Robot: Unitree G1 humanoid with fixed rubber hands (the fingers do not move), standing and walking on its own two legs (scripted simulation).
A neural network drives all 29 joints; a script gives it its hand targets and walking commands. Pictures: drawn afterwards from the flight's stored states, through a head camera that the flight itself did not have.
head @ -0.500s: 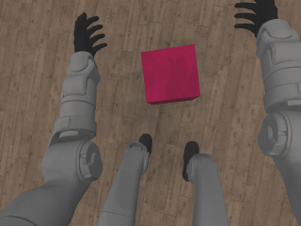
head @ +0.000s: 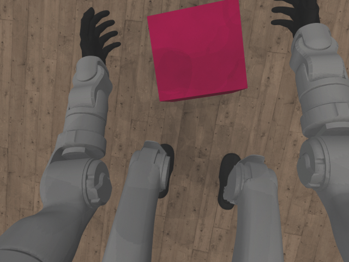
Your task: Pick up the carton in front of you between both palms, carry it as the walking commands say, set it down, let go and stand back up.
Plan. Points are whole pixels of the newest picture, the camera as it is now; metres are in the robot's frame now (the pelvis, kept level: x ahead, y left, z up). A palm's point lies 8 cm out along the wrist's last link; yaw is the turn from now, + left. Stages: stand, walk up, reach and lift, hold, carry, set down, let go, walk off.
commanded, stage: reach and lift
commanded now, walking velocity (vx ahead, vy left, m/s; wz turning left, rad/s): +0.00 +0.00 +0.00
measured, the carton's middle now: (197, 62) +0.51 +0.03 -0.37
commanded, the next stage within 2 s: none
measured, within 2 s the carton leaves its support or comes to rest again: leaves its support in 1.26 s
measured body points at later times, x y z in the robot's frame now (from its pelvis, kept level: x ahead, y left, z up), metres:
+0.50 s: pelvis -0.03 +0.00 -0.13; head +0.35 +0.00 +0.10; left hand +0.50 +0.21 -0.32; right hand +0.56 -0.15 -0.32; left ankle +0.09 +0.13 -0.46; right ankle +0.08 -0.12 -0.46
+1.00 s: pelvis -0.03 +0.00 -0.12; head +0.34 -0.01 +0.12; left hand +0.50 +0.18 -0.30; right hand +0.55 -0.12 -0.30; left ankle +0.09 +0.13 -0.46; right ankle +0.08 -0.12 -0.46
